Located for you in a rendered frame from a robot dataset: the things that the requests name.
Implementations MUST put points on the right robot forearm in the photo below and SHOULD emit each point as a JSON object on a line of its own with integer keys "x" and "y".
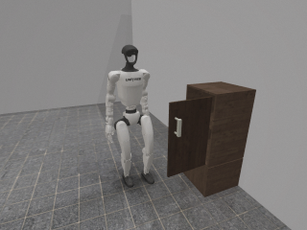
{"x": 109, "y": 111}

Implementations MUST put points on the left robot forearm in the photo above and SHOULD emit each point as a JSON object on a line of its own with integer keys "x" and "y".
{"x": 144, "y": 105}

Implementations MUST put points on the right robot upper arm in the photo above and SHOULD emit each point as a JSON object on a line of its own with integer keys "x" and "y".
{"x": 112, "y": 78}

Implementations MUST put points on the cupboard door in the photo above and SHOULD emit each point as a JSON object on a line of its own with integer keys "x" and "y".
{"x": 188, "y": 151}

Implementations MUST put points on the left robot upper arm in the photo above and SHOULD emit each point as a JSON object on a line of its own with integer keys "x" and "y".
{"x": 146, "y": 77}

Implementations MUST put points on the handle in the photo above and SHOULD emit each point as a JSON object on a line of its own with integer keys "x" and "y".
{"x": 179, "y": 125}

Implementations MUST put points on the robot right thigh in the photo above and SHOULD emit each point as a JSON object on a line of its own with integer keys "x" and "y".
{"x": 123, "y": 138}

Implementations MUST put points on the robot head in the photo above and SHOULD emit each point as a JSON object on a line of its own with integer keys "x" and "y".
{"x": 128, "y": 51}

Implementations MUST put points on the robot right hand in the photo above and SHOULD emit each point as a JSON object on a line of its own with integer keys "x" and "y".
{"x": 110, "y": 130}

